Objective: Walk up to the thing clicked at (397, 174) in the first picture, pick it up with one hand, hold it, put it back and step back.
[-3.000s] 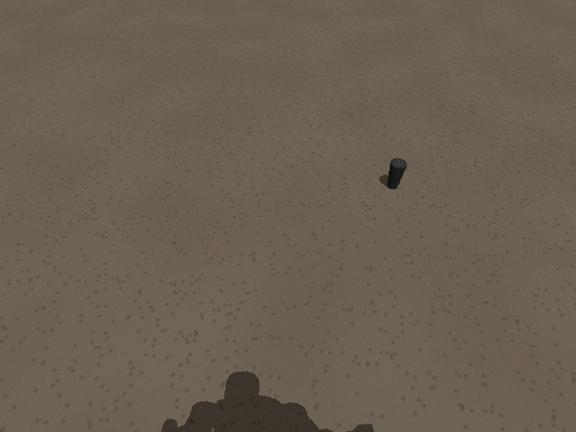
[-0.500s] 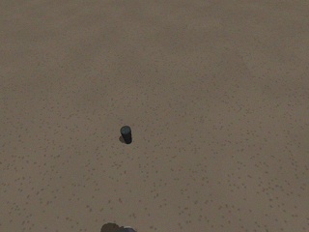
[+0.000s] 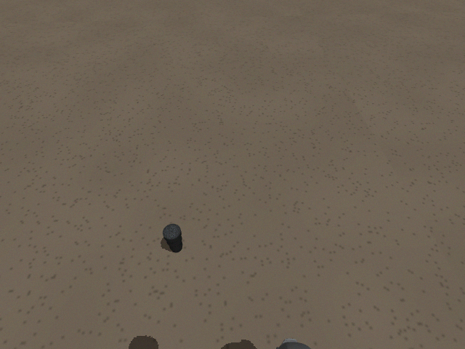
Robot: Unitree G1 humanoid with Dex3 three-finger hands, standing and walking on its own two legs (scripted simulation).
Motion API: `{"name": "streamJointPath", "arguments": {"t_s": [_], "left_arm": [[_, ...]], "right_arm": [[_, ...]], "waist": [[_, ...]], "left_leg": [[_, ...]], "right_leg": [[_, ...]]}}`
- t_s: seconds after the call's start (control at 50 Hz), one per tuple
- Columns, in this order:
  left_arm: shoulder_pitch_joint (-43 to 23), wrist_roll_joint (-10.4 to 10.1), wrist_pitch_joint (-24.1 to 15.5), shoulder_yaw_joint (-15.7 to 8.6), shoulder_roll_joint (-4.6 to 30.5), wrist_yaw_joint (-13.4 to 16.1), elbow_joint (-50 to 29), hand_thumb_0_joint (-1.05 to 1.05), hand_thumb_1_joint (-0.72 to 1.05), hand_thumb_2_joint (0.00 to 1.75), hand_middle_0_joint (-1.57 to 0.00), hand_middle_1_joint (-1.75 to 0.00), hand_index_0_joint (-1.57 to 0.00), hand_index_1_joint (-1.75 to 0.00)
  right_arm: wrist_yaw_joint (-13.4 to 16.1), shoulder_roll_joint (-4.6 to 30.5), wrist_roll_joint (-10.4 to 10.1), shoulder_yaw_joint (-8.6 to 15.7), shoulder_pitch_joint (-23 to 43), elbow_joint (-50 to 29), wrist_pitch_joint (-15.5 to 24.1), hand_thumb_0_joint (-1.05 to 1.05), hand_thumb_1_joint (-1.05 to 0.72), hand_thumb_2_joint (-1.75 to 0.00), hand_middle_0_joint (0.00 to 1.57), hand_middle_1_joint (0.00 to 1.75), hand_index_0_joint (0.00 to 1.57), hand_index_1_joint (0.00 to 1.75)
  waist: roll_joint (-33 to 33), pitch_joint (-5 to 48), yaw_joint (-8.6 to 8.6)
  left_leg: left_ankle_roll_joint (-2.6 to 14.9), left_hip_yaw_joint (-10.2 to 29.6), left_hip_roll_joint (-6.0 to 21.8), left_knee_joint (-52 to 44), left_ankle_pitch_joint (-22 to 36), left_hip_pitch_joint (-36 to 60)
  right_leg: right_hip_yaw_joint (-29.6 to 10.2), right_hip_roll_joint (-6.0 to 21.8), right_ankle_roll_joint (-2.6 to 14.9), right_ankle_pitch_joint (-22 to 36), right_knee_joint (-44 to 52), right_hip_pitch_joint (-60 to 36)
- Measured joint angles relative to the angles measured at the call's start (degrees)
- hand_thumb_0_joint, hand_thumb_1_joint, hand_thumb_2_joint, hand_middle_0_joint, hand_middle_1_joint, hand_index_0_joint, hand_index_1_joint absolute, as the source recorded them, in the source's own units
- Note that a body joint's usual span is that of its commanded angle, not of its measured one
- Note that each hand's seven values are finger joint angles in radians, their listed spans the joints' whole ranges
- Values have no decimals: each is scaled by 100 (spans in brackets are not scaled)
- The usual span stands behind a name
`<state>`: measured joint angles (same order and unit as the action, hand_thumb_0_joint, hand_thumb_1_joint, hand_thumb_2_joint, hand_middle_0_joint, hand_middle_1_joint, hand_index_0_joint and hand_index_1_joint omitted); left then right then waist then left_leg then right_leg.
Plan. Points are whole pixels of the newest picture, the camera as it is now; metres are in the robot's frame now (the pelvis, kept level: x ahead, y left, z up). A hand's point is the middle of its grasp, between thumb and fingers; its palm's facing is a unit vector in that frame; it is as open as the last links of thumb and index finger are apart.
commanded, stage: walk up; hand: left
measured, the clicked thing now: (174, 239) +0.70 +0.27 -0.70
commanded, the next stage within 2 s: none
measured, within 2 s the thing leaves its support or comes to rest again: neither
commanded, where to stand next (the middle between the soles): +0.37 +0.04 m, yaw +2 degrees
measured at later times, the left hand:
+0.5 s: hand out of the picture +0.18 +0.29 -0.14, palm faces +0.04 -0.92 -0.40, open 7.4 cm
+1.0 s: hand (116, 257) +0.36 +0.28 -0.15, palm faces -0.01 -0.91 -0.42, open 7.4 cm
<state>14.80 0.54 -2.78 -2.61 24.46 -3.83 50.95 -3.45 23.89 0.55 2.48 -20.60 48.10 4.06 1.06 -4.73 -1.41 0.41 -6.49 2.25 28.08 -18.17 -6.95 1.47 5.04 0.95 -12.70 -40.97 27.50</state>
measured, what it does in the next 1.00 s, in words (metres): walks ahead: right foot, then left foot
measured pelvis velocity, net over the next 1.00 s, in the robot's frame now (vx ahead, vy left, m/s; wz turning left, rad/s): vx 0.28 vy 0.01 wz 0.03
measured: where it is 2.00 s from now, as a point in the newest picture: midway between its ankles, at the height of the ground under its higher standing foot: (229, 336)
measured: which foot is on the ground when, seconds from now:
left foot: down 0.00-0.10, up 0.12-0.48, down 0.50-1.00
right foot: up 0.00-0.06, down 0.08-0.54, up 0.56-0.86, down 0.88-1.00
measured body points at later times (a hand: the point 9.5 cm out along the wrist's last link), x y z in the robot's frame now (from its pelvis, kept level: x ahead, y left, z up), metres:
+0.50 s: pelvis +0.17 +0.00 -0.01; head +0.17 +0.01 +0.44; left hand +0.17 +0.34 -0.12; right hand +0.26 -0.32 -0.11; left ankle +0.26 +0.14 -0.73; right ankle +0.14 -0.13 -0.73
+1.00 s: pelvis +0.28 +0.01 -0.02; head +0.31 -0.01 +0.43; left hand +0.36 +0.33 -0.12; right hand +0.36 -0.29 -0.16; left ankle +0.26 +0.14 -0.72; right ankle +0.37 -0.10 -0.74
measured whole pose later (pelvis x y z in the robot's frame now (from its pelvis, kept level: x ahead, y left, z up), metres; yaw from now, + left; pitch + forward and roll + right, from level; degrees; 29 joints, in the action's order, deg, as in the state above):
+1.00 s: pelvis +0.28 +0.01 -0.02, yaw +2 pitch -3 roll +0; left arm 9.7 0.7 -3.1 -0.4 20.8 0.3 53.3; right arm -0.6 22.6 -0.7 0.8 -11.5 52.4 -1.2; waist -3.3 -7.4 0.0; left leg 1.8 -0.7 1.9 47.8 -32.0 -18.0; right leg 2.2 1.0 1.2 -12.5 -38.8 23.6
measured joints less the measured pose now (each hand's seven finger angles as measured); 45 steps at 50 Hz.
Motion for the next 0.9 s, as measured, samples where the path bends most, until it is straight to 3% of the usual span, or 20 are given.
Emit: {"name": "streamJointPath", "arguments": {"t_s": [0.06,0.1,0.16,0.2,0.34,0.48,0.52,0.54,0.6,0.64,0.78,0.88,0.9], "left_arm": [[-76,9,-70,-35,-24,-7,-32,1,91,90,-20,-30,-20,-30],[-133,31,-170,-83,-60,48,-67,1,91,90,-20,-30,-20,-30],[-166,-25,-256,-26,-167,122,-179,1,91,90,-20,-30,-20,-30],[-106,-47,-261,41,-268,153,-214,1,91,90,-20,-30,-20,-30],[272,11,-243,60,-258,173,-209,1,90,90,-21,-30,-20,-30],[596,23,-180,-14,12,176,-135,1,90,90,-21,-30,-20,-30],[656,30,-124,-13,98,195,-71,1,90,90,-21,-30,-20,-30],[653,29,-87,-18,125,215,-23,1,90,90,-21,-30,-20,-30],[527,-3,32,41,69,273,150,1,91,90,-20,-30,-20,-30],[442,-34,23,71,81,271,165,1,91,90,-20,-30,-20,-30],[198,-26,-15,79,-10,240,92,1,91,90,-20,-30,-20,-30],[-78,-26,-57,65,-79,356,120,1,91,90,-20,-30,-20,-30],[-127,-10,-83,57,-101,385,146,1,91,90,-20,-30,-20,-30]], "right_arm": [[-9,67,-14,10,-112,17,-95,0,-90,-90,20,30,21,30],[22,100,-18,11,-137,50,-161,0,-90,-90,20,30,21,30],[83,73,-19,-20,41,199,-294,0,-90,-90,20,30,20,30],[82,103,-54,-16,164,241,-308,0,-90,-90,20,30,20,30],[-98,96,51,90,353,184,-291,0,-90,-90,20,30,20,30],[-201,88,121,151,433,254,-285,0,-90,-90,20,30,20,30],[-179,87,134,175,440,238,-204,0,-90,-90,20,30,20,30],[-150,66,145,181,475,217,-154,0,-90,-90,20,30,20,30],[-74,30,65,164,465,67,-54,0,-90,-90,20,30,20,30],[-25,-49,22,103,407,25,-52,0,-90,-90,20,30,20,30],[86,-85,26,-44,244,28,-113,0,-90,-90,20,30,21,30],[174,-89,-58,-124,358,134,-290,0,-90,-90,20,30,21,30],[193,-89,-88,-137,409,173,-330,0,-90,-90,20,30,21,30]], "waist": [[-126,45,-45],[-316,38,-30],[-399,-20,95],[-487,-28,164],[-550,77,264],[-338,152,372],[-185,172,328],[-39,128,323],[-14,57,185],[57,20,141],[43,-65,59],[-102,-162,40],[-153,-161,75]], "left_leg": [[-102,58,76,433,-465,67],[32,210,260,1255,-810,-141],[161,664,10,2994,-917,-891],[184,776,-71,3431,-663,-1328],[-2,708,221,2314,178,-2123],[21,511,325,897,477,-1764],[27,418,200,709,700,-1540],[23,310,97,822,659,-1499],[83,279,63,973,386,-1376],[107,251,31,751,384,-1143],[112,151,-34,326,258,-580],[-27,208,20,989,-263,-702],[-61,209,68,1236,-429,-777]], "right_leg": [[112,-120,45,257,624,-397],[221,-295,63,281,547,-541],[255,-308,99,-60,294,-665],[264,-317,101,-52,531,-907],[376,-380,133,-70,1230,-1533],[447,-320,-26,-670,935,-1785],[424,-165,-76,-1027,529,-1748],[316,-25,1,-1139,106,-1616],[-98,-266,144,-1372,-1578,-891],[-184,-331,168,-1199,-2043,-493],[-6,-91,-22,-565,-839,29],[64,-258,51,398,415,-418],[55,-315,-5,225,511,-509]]}}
